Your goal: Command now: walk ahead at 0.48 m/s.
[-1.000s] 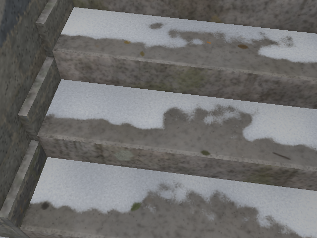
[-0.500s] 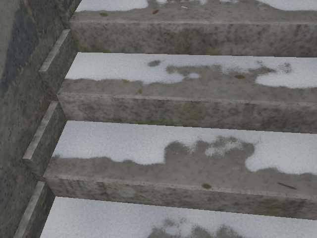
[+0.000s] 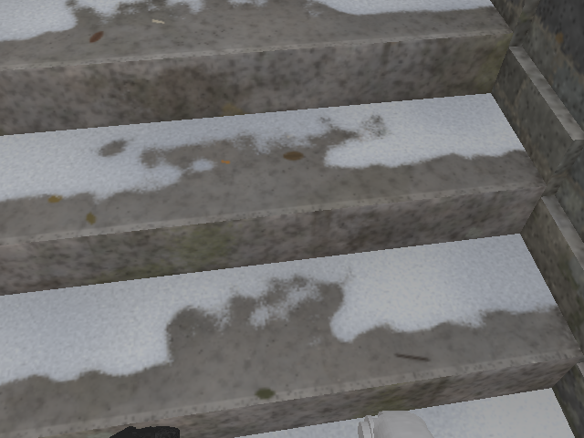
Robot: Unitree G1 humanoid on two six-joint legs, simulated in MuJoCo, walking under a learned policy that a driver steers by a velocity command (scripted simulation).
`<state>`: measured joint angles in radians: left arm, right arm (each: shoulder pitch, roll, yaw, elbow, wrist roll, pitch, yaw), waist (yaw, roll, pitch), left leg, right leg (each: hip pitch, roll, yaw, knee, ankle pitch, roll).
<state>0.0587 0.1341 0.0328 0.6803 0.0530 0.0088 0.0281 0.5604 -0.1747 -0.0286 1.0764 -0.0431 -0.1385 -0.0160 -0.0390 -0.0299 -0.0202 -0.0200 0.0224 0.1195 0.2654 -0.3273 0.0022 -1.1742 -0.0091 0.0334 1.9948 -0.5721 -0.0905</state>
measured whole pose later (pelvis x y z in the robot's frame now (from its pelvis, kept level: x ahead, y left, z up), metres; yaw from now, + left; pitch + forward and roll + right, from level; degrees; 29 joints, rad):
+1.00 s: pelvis +0.55 +0.00 +0.28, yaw +27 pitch +3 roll +1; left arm 0.04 0.08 -0.01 0.52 0.05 -0.10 0.02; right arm 0.33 -0.23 -0.07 0.92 -0.04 -0.05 -0.01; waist 0.04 0.01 -0.06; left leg -0.42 -0.18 0.05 0.69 -0.31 0.16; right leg -1.04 -0.04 0.11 2.11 -0.12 -0.09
